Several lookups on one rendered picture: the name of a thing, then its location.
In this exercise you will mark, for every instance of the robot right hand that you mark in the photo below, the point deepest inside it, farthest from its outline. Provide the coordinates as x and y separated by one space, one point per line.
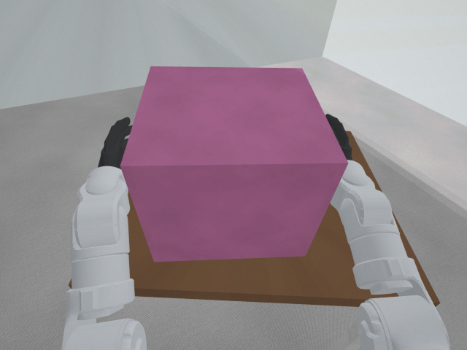
341 136

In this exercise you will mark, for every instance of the carton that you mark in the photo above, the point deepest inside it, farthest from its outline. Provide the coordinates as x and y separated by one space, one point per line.
230 163

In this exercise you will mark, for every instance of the right robot forearm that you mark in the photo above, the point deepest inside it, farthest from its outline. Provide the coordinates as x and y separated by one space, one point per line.
381 262

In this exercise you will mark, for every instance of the robot left hand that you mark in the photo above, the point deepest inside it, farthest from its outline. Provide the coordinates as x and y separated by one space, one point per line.
115 144

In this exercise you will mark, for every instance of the left robot forearm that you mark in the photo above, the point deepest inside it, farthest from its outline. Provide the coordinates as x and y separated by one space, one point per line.
101 282

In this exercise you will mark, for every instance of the robot left upper arm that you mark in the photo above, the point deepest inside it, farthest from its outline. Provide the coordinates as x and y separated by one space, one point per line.
122 334

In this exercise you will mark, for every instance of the robot right upper arm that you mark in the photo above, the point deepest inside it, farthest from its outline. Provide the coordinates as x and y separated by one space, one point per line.
400 323

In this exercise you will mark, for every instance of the table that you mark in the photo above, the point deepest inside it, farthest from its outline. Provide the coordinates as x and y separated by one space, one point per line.
323 277

